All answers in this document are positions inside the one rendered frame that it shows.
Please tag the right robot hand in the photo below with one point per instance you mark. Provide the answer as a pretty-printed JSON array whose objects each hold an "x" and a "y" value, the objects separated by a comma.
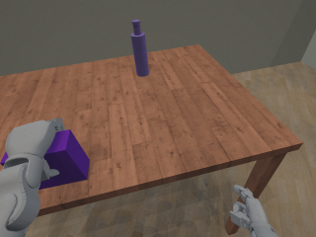
[{"x": 244, "y": 215}]

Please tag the sponge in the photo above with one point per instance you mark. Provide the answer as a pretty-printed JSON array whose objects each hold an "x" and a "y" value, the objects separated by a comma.
[{"x": 65, "y": 155}]

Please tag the left robot hand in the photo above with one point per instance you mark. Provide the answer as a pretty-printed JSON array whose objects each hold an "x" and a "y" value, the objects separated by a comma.
[{"x": 35, "y": 138}]

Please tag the left robot forearm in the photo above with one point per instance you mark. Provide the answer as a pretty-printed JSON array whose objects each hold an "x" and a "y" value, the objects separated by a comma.
[{"x": 20, "y": 181}]

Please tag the right robot forearm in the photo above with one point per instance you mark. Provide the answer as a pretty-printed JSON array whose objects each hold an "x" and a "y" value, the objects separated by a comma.
[{"x": 262, "y": 229}]

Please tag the table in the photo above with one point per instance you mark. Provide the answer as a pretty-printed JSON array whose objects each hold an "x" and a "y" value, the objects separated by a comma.
[{"x": 188, "y": 117}]

